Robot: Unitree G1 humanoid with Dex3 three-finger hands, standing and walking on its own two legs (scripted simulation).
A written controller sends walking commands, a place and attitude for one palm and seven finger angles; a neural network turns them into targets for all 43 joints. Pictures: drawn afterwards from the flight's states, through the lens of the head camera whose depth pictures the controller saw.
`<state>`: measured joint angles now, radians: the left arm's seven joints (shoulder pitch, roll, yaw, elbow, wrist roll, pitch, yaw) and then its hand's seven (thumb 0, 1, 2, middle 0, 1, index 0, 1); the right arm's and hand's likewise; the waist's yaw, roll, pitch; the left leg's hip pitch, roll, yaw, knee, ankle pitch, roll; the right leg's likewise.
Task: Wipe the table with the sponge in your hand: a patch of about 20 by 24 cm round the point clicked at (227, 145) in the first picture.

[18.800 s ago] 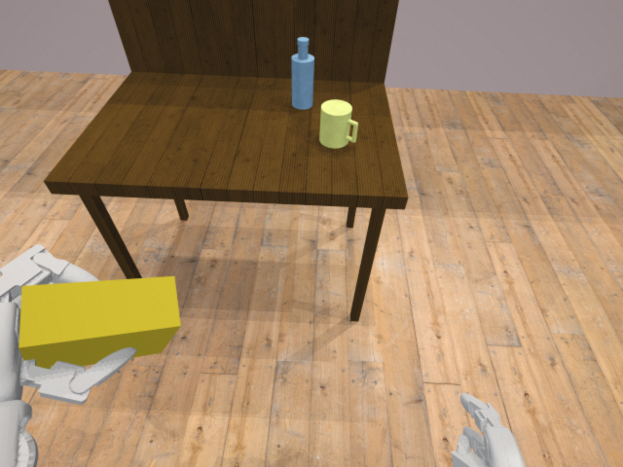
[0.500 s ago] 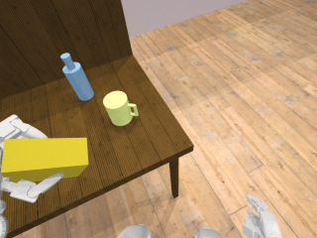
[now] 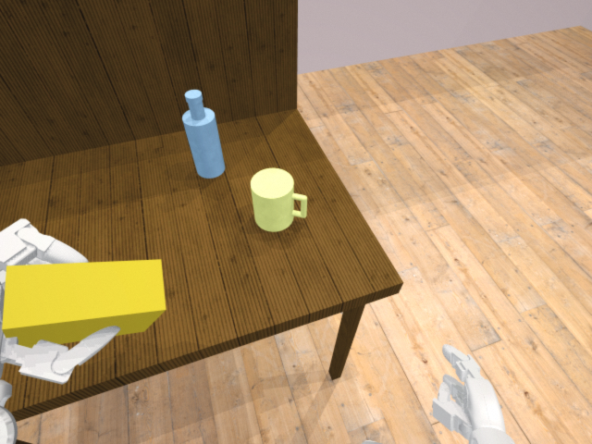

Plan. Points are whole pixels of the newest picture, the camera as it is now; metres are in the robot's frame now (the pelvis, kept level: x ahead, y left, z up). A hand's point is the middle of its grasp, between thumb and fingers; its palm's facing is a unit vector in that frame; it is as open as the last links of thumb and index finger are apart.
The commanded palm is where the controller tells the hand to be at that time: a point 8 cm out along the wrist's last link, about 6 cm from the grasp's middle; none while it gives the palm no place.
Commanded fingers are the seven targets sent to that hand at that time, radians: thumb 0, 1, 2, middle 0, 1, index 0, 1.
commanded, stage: come to a stop and stand still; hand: left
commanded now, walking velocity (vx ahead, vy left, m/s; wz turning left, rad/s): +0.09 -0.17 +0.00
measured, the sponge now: (110, 302) +0.22 +0.21 +0.14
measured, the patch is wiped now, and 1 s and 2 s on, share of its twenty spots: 0.00 0.00 0.00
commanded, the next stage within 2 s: look again from close up in 0.78 s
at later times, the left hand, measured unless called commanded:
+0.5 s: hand (28, 304) +0.20 +0.27 +0.17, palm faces +0.40 -0.84 -0.37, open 9.6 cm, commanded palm +0.15 +0.30 +0.20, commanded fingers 0.00 0.10 1.30 -1.20 -1.60 -1.20 -1.60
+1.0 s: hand (51, 278) +0.23 +0.26 +0.17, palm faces +0.31 -0.89 -0.33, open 9.6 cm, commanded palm +0.17 +0.31 +0.20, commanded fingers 0.00 0.10 1.30 -1.20 -1.60 -1.20 -1.60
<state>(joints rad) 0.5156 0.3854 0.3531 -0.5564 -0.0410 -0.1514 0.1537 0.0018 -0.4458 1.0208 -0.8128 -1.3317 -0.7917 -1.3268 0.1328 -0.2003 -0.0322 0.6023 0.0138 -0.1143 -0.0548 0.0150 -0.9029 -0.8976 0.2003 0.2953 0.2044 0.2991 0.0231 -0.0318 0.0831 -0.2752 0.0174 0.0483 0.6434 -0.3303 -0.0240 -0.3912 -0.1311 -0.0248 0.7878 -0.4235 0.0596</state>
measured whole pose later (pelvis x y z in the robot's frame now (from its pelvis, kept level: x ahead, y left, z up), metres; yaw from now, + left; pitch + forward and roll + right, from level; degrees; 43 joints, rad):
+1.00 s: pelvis +0.00 +0.04 +0.02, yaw -2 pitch -1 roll +0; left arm 0.39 0.32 0.30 -0.46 -0.03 -0.21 0.10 0.00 -0.44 1.02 -0.81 -1.34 -0.79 -1.33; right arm 0.20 -0.19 -0.01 0.59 0.01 -0.18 0.00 0.02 -0.90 -0.90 0.20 0.30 0.21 0.30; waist 0.03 -0.04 0.09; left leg -0.21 0.03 0.08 0.48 -0.25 0.01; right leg -0.24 -0.05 0.00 0.44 -0.18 0.05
